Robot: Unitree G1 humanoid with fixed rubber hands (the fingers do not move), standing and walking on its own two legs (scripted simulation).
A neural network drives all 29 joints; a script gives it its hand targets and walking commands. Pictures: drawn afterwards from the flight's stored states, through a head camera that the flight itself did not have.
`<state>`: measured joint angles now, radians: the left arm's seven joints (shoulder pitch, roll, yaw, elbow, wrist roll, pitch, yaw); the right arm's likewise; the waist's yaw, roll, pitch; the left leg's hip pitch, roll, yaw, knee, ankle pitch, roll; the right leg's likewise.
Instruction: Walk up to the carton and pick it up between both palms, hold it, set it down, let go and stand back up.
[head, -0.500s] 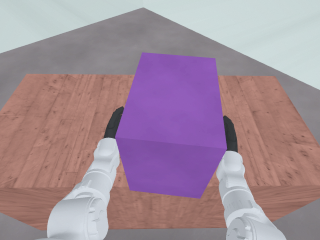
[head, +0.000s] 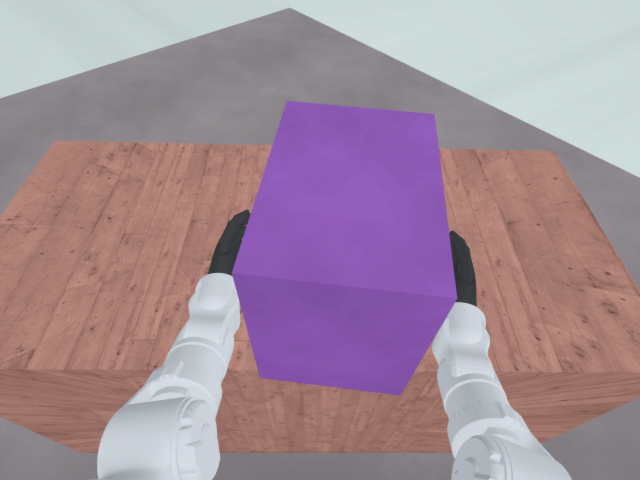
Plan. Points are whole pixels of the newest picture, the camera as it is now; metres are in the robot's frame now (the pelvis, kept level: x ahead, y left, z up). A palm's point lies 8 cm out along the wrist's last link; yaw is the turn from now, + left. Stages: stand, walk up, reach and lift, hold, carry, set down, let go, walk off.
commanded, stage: reach and lift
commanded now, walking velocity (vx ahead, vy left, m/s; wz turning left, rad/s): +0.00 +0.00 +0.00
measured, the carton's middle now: (344, 250) +0.45 -0.04 +0.01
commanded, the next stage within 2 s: none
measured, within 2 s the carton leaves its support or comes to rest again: leaves its support in 0.30 s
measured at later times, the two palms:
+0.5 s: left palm (225, 260) +0.39 +0.12 +0.06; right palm (465, 280) +0.36 -0.19 +0.06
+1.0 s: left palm (219, 256) +0.38 +0.12 +0.08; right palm (471, 271) +0.35 -0.19 +0.08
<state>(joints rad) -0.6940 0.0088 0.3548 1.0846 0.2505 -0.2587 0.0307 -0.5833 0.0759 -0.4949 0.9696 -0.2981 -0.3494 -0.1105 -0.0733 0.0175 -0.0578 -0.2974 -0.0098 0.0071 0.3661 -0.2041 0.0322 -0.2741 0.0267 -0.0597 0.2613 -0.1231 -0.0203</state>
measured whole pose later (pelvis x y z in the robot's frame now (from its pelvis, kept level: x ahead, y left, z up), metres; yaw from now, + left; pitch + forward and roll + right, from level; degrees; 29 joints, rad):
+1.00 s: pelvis -0.01 -0.01 +0.00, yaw +1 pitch +8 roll -1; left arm -0.66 0.06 0.14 0.96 0.06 -0.14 0.11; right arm -0.59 -0.04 -0.14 0.96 0.02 -0.27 -0.19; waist -0.07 0.01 -0.17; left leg -0.34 0.00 -0.01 0.38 -0.18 0.02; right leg -0.31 0.03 -0.08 0.27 -0.11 -0.03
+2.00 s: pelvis -0.03 +0.00 +0.00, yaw +0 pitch -5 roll -1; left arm -0.73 0.01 0.25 0.39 0.23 0.63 0.07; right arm -0.79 -0.10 -0.10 0.76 0.17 0.27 -0.15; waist -0.08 -0.03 -0.04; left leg -0.10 -0.02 0.01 0.37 -0.19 0.04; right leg -0.08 0.02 -0.06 0.27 -0.11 -0.02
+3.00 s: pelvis -0.02 -0.01 +0.00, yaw +0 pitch -3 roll -1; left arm -0.80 0.06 0.30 0.40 0.16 0.78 0.05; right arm -0.93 -0.17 0.00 0.74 0.32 0.51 -0.24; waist -0.09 0.01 -0.14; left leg -0.12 0.00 -0.01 0.41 -0.22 0.02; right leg -0.10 0.04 -0.05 0.30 -0.14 -0.03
